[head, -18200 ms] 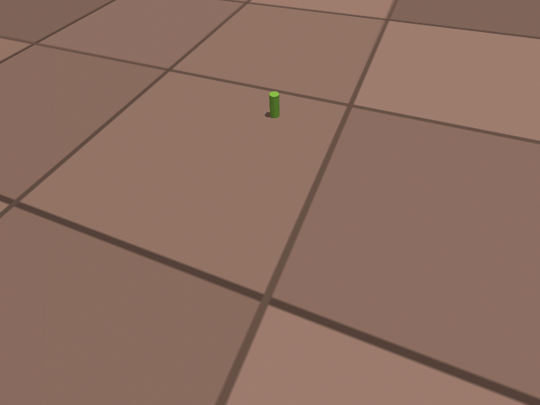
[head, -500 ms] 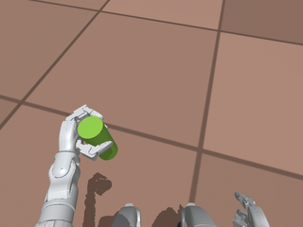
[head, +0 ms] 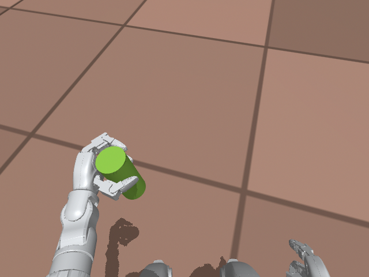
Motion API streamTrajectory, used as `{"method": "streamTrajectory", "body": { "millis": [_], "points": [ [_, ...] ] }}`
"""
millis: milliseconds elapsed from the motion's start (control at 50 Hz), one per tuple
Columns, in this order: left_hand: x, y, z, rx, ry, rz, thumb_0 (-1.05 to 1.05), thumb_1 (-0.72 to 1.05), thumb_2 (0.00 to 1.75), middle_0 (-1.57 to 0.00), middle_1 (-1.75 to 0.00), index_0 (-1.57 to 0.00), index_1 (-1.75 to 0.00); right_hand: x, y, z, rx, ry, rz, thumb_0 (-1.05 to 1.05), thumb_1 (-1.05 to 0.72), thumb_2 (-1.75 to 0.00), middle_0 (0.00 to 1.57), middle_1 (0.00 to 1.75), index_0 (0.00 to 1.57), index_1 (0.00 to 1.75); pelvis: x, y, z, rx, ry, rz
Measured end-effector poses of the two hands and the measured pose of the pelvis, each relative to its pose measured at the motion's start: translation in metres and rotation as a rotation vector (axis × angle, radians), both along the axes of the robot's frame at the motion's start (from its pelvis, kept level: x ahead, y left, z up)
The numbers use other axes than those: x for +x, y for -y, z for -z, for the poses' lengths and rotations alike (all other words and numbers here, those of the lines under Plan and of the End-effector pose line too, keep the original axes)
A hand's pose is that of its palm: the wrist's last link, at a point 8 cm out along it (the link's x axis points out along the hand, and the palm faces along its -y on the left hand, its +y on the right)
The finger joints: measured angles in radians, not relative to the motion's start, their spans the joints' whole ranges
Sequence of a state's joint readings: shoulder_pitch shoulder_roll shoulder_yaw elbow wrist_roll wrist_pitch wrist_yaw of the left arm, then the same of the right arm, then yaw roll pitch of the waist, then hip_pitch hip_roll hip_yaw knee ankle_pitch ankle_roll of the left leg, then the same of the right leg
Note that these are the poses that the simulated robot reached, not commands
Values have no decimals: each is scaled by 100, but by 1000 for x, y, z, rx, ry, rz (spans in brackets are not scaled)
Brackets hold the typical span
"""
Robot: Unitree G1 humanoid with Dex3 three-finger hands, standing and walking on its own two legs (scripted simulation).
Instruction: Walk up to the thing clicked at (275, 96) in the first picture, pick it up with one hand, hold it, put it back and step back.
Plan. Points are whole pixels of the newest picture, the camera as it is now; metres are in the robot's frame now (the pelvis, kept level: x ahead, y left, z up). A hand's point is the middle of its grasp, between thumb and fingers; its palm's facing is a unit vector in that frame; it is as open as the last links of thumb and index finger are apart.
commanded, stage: hold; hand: left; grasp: from the side
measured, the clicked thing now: (123, 175) +0.33 +0.16 +0.01
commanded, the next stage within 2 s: none
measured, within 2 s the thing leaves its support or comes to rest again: neither
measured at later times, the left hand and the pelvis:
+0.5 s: hand (114, 167) +0.32 +0.17 +0.06, palm faces +0.01 -1.00 +0.00, open 9.3 cm; pelvis +0.00 +0.00 +0.01, yaw +0 degrees
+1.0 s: hand (111, 166) +0.32 +0.17 +0.06, palm faces +0.01 -1.00 +0.01, open 9.3 cm; pelvis +0.00 +0.00 +0.02, yaw +0 degrees
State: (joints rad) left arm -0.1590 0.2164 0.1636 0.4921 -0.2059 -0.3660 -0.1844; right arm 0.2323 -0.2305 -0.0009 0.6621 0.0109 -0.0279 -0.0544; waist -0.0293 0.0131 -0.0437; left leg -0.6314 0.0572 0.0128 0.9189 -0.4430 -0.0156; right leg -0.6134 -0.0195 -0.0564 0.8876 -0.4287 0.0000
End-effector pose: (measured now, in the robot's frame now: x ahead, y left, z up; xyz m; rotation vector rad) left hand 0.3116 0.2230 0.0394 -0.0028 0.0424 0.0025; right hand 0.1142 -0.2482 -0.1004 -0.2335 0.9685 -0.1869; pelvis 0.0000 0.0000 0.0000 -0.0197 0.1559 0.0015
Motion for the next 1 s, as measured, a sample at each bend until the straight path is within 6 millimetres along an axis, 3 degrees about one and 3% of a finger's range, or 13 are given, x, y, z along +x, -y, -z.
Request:
{"method": "streamTrajectory", "body": {
  "millis": [680, 1000],
  "points": [
    [-11, -3, -22, 2, 22, -14, -5, -43, 106, -81, -117, -85, -120, 8, -5, -16, 8, 43, -10, 1, -92, -90, 20, 30, 20, 30, -1, -1, -13, 3, 58, -2],
    [-10, -5, -20, -2, 12, -7, -5, -43, 106, -81, -117, -85, -121, 2, -6, -18, 5, 26, -3, 1, -92, -90, 20, 30, 20, 30, -1, -4, -15, 2, 62, 0]
  ]
}}
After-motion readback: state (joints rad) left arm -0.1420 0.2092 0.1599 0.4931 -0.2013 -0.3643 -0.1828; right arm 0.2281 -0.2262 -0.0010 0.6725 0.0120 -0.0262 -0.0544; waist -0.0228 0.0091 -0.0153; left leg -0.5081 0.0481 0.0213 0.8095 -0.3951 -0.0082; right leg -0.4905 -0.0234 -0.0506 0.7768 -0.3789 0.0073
